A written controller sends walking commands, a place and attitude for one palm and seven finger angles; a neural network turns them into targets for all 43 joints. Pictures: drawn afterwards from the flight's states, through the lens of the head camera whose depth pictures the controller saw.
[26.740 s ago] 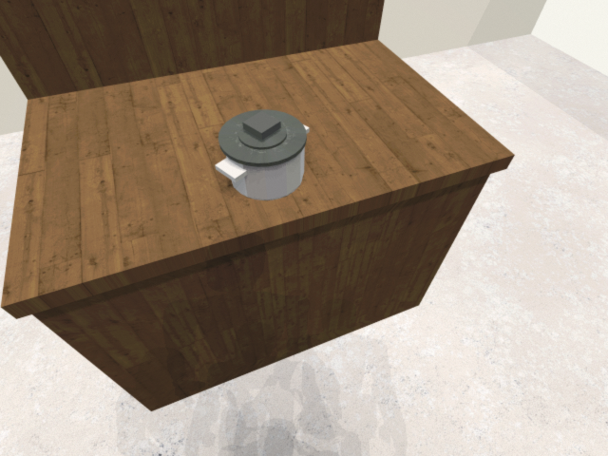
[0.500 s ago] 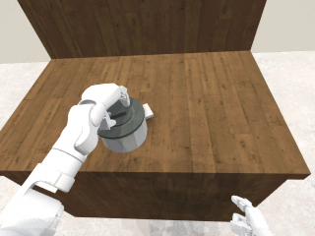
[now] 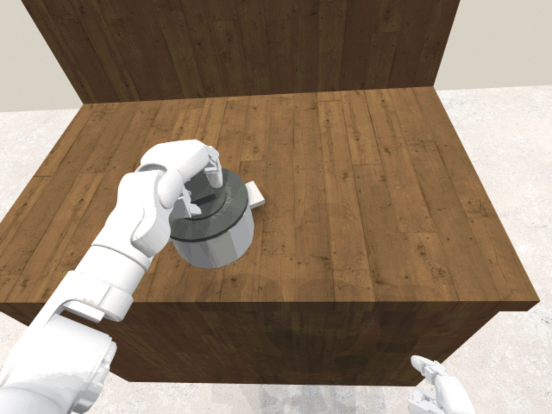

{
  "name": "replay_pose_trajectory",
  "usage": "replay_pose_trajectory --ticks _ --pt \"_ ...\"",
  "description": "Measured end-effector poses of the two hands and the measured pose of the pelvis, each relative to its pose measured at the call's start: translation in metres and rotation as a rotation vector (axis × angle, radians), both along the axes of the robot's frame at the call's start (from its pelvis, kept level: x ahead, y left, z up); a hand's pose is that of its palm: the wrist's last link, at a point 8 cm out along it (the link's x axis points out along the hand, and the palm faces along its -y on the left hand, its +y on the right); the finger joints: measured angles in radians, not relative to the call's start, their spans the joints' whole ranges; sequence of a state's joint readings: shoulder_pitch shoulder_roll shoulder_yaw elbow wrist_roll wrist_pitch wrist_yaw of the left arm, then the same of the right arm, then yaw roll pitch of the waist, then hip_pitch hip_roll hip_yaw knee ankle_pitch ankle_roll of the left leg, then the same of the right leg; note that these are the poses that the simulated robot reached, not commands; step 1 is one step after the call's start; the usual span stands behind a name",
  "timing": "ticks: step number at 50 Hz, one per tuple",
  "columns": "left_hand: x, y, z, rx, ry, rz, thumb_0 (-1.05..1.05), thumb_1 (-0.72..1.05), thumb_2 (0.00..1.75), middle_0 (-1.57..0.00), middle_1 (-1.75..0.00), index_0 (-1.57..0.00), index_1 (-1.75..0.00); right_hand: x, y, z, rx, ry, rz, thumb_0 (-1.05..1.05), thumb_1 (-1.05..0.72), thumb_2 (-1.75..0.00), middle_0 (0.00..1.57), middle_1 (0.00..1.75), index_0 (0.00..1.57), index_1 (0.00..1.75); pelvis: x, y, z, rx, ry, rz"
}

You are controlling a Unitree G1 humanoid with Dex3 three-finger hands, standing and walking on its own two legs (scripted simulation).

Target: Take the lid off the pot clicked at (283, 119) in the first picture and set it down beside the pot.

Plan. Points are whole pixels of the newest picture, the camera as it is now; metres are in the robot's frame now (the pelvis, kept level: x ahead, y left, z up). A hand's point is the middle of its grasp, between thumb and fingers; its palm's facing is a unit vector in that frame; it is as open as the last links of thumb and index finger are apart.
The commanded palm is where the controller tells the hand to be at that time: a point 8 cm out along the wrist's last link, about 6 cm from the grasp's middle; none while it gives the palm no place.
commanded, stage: close the fingers and squeeze the knob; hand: left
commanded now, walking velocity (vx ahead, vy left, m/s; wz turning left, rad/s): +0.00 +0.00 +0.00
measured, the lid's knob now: (197, 191) +0.43 +0.15 +0.08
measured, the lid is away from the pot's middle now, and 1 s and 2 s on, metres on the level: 0.01 0.00 0.02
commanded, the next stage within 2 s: lift the lid straight up in 0.58 s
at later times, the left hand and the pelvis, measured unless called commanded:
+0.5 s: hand (188, 192) +0.41 +0.15 +0.11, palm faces -0.32 -0.10 -0.94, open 8.1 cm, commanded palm +0.39 +0.16 +0.17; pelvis +0.00 +0.00 +0.00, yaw +0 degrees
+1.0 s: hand (189, 189) +0.40 +0.15 +0.12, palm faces -0.27 -0.10 -0.96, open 8.0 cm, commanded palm +0.38 +0.16 +0.20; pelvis +0.00 +0.00 +0.00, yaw +0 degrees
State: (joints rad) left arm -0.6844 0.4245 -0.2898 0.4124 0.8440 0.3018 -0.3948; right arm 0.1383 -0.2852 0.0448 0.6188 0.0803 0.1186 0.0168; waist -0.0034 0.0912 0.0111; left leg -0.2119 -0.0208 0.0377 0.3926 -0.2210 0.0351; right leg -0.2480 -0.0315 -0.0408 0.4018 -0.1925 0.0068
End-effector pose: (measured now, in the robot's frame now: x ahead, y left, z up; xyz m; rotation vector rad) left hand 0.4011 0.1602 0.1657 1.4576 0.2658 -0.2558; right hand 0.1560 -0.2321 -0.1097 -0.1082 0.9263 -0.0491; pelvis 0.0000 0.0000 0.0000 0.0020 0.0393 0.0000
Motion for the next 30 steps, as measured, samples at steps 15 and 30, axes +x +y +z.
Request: replay_pose_trajectory --ticks 15,30 --pt "0.002 0.0005 0.0001 -0.007 -0.006 -0.002 -0.01 0.07 0.85 -0.69 -0.91 -0.72 -0.93 -0.0053 -0.0054 0.0014 -0.015 0.005 -0.015 0.02 -0.91 -0.9 0.2 0.3 0.2 0.3 -0.0023 -0.0002 -0.0002 0.0 0.001 -0.004" --pt "0.001 0.001 -0.0002 -0.011 -0.023 -0.003 -0.02 0.05 0.88 -0.7 -0.91 -0.73 -0.92 -0.003 -0.0018 0.0035 -0.006 -0.012 -0.017 0.02 -0.91 -0.9 0.2 0.3 0.2 0.3 -0.0009 0.0021 0.0 -0.001 -0.001 -0.008"
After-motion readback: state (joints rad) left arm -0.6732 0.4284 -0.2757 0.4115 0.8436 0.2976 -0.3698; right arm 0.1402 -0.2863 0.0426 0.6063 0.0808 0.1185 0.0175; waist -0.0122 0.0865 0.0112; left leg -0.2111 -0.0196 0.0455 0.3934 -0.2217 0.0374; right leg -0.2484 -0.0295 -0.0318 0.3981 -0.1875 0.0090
